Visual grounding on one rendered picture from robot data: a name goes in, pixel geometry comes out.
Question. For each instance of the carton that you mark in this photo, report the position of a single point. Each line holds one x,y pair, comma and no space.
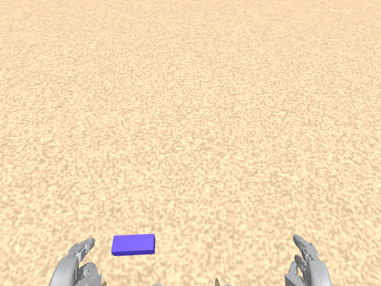
126,245

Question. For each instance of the right robot hand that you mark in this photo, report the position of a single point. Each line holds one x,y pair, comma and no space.
314,271

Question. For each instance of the left robot hand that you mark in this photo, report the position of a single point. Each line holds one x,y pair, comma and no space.
68,273

